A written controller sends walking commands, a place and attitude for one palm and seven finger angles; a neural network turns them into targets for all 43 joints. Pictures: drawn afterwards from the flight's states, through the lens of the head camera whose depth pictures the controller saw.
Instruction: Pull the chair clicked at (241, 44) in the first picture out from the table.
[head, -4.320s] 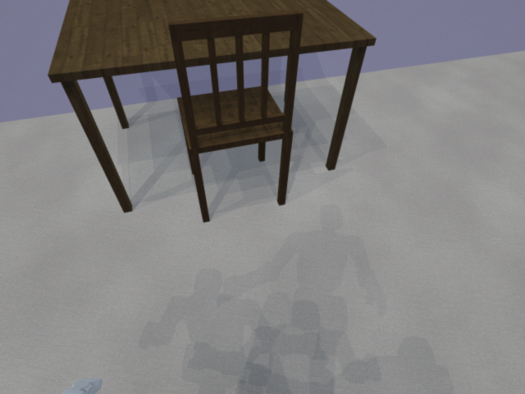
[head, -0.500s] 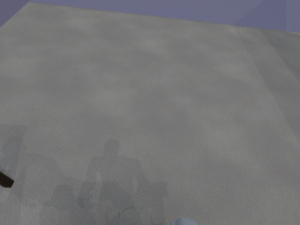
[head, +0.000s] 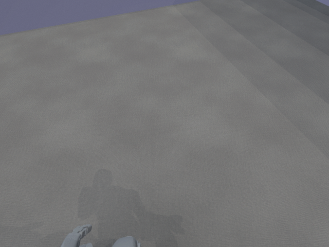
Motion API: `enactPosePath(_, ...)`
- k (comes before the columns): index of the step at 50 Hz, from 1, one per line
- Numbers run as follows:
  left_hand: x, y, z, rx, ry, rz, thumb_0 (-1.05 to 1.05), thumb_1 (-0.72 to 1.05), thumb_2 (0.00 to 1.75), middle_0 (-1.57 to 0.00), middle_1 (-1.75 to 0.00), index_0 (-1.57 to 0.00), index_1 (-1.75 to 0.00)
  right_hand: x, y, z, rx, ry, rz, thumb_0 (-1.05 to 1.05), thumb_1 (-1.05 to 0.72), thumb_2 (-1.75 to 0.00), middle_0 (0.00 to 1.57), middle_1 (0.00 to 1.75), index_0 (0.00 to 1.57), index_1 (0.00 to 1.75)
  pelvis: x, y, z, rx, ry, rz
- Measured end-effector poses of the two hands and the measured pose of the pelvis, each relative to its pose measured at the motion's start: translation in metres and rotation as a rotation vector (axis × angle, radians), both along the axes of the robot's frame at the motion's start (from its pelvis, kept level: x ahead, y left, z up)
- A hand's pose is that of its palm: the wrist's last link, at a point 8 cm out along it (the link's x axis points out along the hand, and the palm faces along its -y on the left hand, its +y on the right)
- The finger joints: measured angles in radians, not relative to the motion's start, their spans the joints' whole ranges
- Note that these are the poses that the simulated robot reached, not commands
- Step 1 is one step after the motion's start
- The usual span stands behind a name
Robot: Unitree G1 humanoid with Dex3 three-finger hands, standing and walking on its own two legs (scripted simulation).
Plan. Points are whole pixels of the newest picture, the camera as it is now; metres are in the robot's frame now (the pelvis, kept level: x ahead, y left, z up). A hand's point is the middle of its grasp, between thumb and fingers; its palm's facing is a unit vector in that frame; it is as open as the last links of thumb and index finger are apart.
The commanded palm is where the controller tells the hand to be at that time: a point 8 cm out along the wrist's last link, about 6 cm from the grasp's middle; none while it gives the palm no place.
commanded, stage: walk to a spot facing it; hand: left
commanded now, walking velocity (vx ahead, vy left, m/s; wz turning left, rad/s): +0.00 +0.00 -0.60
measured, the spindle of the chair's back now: out of the picture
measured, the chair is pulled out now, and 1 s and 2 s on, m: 0.00 0.00 0.00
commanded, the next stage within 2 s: turn to face it in 0.84 s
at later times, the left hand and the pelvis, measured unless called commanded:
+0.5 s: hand out of the picture +0.13 +0.20 -0.16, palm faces -0.27 -0.94 -0.21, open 7.4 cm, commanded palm none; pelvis -0.01 +0.02 +0.00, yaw -19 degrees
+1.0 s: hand (111, 235) +0.18 +0.17 -0.18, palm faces -0.45 -0.87 -0.19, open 7.4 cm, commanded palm none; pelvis +0.06 +0.01 -0.01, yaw -33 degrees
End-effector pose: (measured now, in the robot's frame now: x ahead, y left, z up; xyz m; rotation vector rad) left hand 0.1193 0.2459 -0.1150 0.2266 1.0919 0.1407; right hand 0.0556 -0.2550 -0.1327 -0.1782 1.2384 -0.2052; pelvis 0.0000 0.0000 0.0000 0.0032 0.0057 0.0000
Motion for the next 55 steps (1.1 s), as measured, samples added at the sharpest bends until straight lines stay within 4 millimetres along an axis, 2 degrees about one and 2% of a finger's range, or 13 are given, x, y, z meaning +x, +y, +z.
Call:
enactPosePath(4, -0.004, 0.008, -0.011, -0.029, 0.026, -0.021, 0.01, 0.90, 0.90, -0.20, -0.30, -0.20, -0.30, 0.014, 0.015, 0.008, -0.016, -0.071, -0.009, 0.01, -0.91, -0.90, 0.20, 0.30, 0.20, 0.30, -0.003, 0.014, -0.002, -0.007, 0.007, -0.049)
enactPosePath(7, -0.007, 0.021, -0.026, -0.052, 0.050, -0.029, 0.01, 0.90, 0.90, -0.20, -0.30, -0.20, -0.30, 0.015, 0.026, 0.013, -0.047, -0.117, -0.023, 0.01, -0.91, -0.90, 0.20, 0.30, 0.20, 0.30, -0.004, 0.027, -0.008, -0.015, 0.012, -0.084)
enactPosePath(13, -0.016, 0.037, -0.027, -0.061, 0.133, -0.071, 0.01, 0.91, 0.90, -0.20, -0.30, -0.20, -0.30, -0.009, 0.042, 0.028, -0.060, -0.100, -0.072, 0.01, -0.91, -0.90, 0.21, 0.30, 0.20, 0.30, -0.005, 0.039, 0.002, -0.026, 0.004, -0.168)
enactPosePath(17, -0.018, 0.038, -0.022, -0.053, 0.180, -0.102, 0.01, 0.91, 0.90, -0.20, -0.30, -0.20, -0.30, -0.031, 0.044, 0.029, -0.053, -0.070, -0.135, 0.01, -0.91, -0.90, 0.21, 0.30, 0.20, 0.30, -0.003, 0.040, 0.008, -0.040, 0.004, -0.217)
enactPosePath(22, -0.004, 0.022, -0.020, -0.033, 0.202, -0.179, 0.01, 0.91, 0.90, -0.20, -0.30, -0.20, -0.30, -0.069, 0.038, 0.020, -0.029, -0.022, -0.235, 0.01, -0.91, -0.90, 0.21, 0.30, 0.20, 0.30, -0.005, 0.034, 0.007, -0.038, 0.003, -0.285)
enactPosePath(29, 0.039, -0.029, -0.018, 0.017, 0.091, -0.326, 0.01, 0.91, 0.90, -0.20, -0.30, -0.20, -0.30, -0.133, 0.013, -0.015, 0.018, 0.058, -0.376, 0.01, -0.91, -0.90, 0.21, 0.30, 0.20, 0.30, -0.014, 0.007, -0.012, -0.016, -0.002, -0.373)
enactPosePath(32, 0.046, -0.045, -0.009, 0.018, 0.052, -0.341, 0.01, 0.91, 0.90, -0.20, -0.30, -0.20, -0.30, -0.146, 0.004, -0.016, 0.021, 0.100, -0.404, 0.01, -0.91, -0.90, 0.21, 0.30, 0.20, 0.30, -0.014, 0.002, -0.008, -0.017, -0.008, -0.393)
enactPosePath(36, 0.046, -0.055, -0.001, 0.017, 0.063, -0.373, 0.01, 0.91, 0.90, -0.20, -0.30, -0.20, -0.30, -0.138, -0.005, -0.003, 0.014, 0.055, -0.425, 0.01, -0.91, -0.90, 0.20, 0.30, 0.20, 0.30, -0.008, -0.004, 0.002, -0.003, -0.009, -0.433)
enactPosePath(41, 0.048, -0.056, -0.004, 0.003, 0.108, -0.405, 0.01, 0.91, 0.90, -0.20, -0.30, -0.20, -0.30, -0.111, -0.012, 0.010, -0.009, -0.032, -0.439, 0.01, -0.91, -0.90, 0.20, 0.30, 0.20, 0.30, 0.007, -0.005, 0.007, -0.001, -0.007, -0.478)
enactPosePath(45, 0.054, -0.047, -0.014, -0.009, 0.155, -0.407, 0.01, 0.90, 0.90, -0.20, -0.30, -0.20, -0.30, -0.079, -0.012, 0.018, -0.035, -0.088, -0.439, 0.01, -0.91, -0.90, 0.20, 0.30, 0.20, 0.30, 0.027, -0.001, 0.005, -0.009, -0.005, -0.516)
enactPosePath(49, 0.071, -0.035, -0.034, -0.013, 0.212, -0.415, 0.01, 0.90, 0.90, -0.20, -0.30, -0.20, -0.30, -0.051, -0.006, 0.020, -0.086, -0.149, -0.449, 0.01, -0.91, -0.90, 0.20, 0.30, 0.20, 0.30, 0.052, 0.006, -0.006, -0.024, -0.004, -0.565)
enactPosePath(52, 0.091, -0.036, -0.036, 0.003, 0.245, -0.461, 0.01, 0.91, 0.90, -0.20, -0.30, -0.20, -0.30, -0.050, 0.007, 0.023, -0.086, -0.142, -0.482, 0.01, -0.91, -0.90, 0.20, 0.30, 0.20, 0.30, 0.065, 0.006, -0.003, -0.030, -0.008, -0.594)
enactPosePath(55, 0.114, -0.048, -0.030, -0.004, 0.225, -0.484, 0.01, 0.91, 0.90, -0.20, -0.30, -0.20, -0.30, -0.061, 0.027, 0.023, -0.050, -0.072, -0.515, 0.01, -0.91, -0.90, 0.20, 0.30, 0.20, 0.30, 0.076, 0.002, 0.005, -0.031, -0.006, -0.583)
